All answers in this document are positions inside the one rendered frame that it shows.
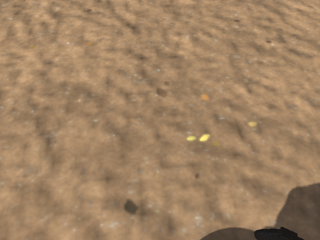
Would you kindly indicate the robot right hand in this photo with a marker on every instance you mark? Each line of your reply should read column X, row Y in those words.
column 276, row 234

